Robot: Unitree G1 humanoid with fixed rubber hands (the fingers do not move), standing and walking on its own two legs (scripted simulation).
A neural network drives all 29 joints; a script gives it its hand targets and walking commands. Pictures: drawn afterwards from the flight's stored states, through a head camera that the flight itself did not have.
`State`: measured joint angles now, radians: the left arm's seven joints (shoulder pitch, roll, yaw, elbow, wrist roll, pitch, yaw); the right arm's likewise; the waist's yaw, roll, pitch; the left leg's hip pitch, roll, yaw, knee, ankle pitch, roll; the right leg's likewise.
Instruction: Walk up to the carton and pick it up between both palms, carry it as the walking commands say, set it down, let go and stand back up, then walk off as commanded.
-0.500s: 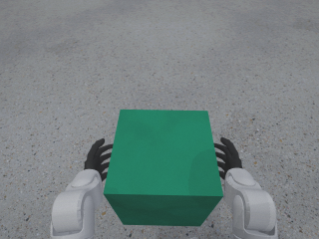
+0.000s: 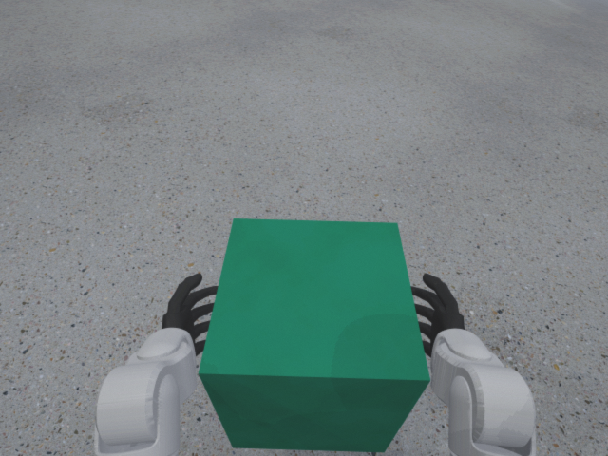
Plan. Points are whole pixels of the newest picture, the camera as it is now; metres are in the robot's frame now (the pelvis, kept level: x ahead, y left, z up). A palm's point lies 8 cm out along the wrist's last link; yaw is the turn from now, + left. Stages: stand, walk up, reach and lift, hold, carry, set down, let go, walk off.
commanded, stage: carry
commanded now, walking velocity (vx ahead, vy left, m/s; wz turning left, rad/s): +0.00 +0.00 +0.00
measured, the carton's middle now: (311, 340) +0.29 +0.00 +0.02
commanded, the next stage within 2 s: hold in 1.46 s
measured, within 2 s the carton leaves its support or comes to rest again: neither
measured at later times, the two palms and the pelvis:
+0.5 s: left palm (200, 307) +0.29 +0.13 +0.10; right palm (455, 315) +0.29 -0.17 +0.10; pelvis +0.04 -0.02 +0.00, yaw +1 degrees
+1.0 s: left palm (192, 325) +0.28 +0.14 +0.07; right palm (436, 329) +0.29 -0.15 +0.07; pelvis +0.03 -0.01 +0.00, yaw +1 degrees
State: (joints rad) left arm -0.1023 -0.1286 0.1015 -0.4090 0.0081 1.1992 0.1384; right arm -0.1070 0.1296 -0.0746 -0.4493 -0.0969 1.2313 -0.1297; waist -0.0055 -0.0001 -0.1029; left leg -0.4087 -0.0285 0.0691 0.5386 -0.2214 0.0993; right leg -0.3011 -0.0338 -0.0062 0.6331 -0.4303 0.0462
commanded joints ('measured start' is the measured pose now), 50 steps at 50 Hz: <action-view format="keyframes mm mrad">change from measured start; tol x8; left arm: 1 -547 -922 -792 -336 -307 -34 -94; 11 -511 -862 -758 -328 -297 -25 -93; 23 -521 -767 -629 -125 -241 0 -116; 42 -574 -806 -634 -27 -228 -82 -148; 44 -543 -785 -604 51 -204 -91 -148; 45 -515 -708 -520 220 -134 -112 -152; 47 -596 -729 -540 183 -152 -176 -169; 50 -585 -693 -474 347 -84 -267 -202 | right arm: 1 -363 893 561 -146 370 -81 140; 9 -298 856 566 -119 348 -72 135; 40 -478 805 545 50 271 -115 144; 50 -560 677 390 406 121 -306 207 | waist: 1 -9 214 -437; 10 -16 206 -366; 17 -1 -51 -374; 21 -3 -60 -258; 26 4 -118 -323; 50 16 36 -174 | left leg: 1 735 318 -252 -50 1468 -61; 10 639 261 -165 -92 1226 -70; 13 546 245 -161 -94 993 -61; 17 318 157 -98 -26 413 -63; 19 240 139 -93 -28 247 -52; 27 261 183 -127 -52 371 -34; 43 208 197 -183 -108 275 -16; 45 218 196 -181 -97 365 -18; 50 179 180 -192 -135 246 -2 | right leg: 1 -179 40 -59 83 -24 10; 6 -176 50 -78 51 53 0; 11 -63 25 -71 -156 109 -5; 14 121 -11 -64 -236 291 -18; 18 190 -153 51 -196 746 -50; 22 161 -137 30 -176 425 -51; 25 156 -116 24 -182 337 -59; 38 126 -118 42 -178 359 -63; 43 89 -85 25 -171 161 -67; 50 56 -71 26 -174 143 -85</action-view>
